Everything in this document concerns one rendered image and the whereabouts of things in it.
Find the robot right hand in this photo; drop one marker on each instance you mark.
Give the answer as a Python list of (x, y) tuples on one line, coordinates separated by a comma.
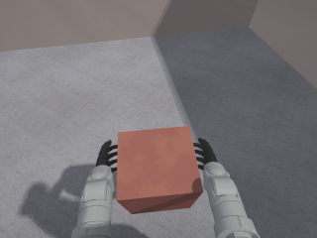
[(207, 153)]

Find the carton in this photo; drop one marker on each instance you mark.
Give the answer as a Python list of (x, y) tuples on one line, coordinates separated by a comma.
[(157, 170)]

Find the robot left forearm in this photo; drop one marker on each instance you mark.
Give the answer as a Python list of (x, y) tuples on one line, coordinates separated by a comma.
[(96, 205)]

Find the robot left hand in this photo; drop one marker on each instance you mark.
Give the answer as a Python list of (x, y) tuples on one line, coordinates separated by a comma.
[(103, 156)]

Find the robot right forearm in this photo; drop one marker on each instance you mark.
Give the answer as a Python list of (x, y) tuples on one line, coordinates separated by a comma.
[(230, 217)]

